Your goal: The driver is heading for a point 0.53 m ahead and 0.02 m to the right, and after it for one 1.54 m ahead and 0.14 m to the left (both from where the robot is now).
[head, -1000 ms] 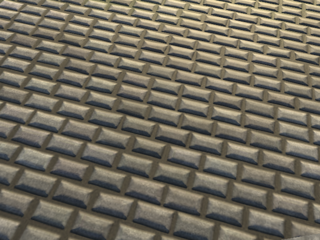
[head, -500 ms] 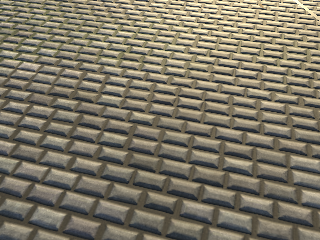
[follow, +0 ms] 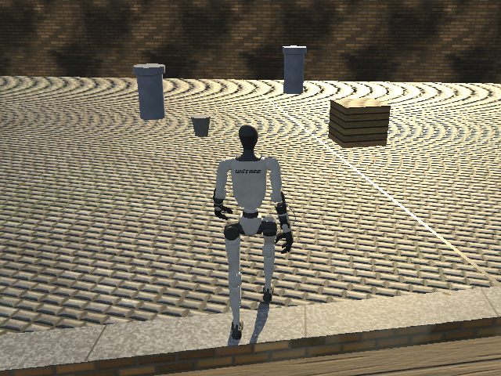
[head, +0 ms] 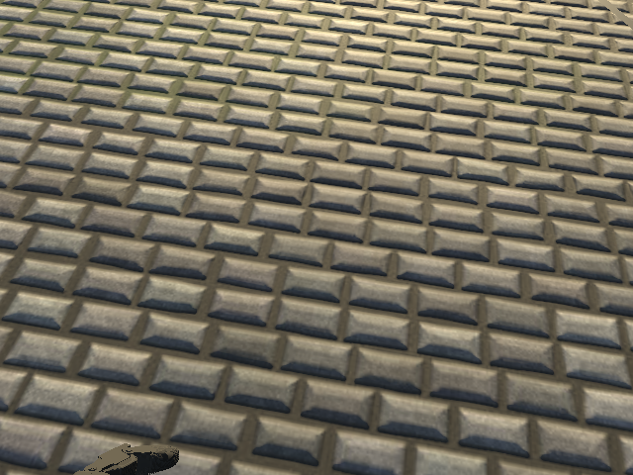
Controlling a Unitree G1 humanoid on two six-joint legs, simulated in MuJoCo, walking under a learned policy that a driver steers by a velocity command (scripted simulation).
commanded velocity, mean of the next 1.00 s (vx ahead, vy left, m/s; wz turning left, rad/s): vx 0.34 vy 0.00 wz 0.00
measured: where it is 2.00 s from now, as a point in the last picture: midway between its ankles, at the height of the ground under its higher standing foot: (304, 470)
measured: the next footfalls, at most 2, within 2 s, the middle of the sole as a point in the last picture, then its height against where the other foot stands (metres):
right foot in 0.10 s outside the picture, level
left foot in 0.60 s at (254, 449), level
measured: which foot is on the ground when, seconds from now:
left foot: down 0.00-0.08, up 0.10-0.58, down 0.60-1.00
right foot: up 0.00-0.08, down 0.10-0.60, up 0.62-1.00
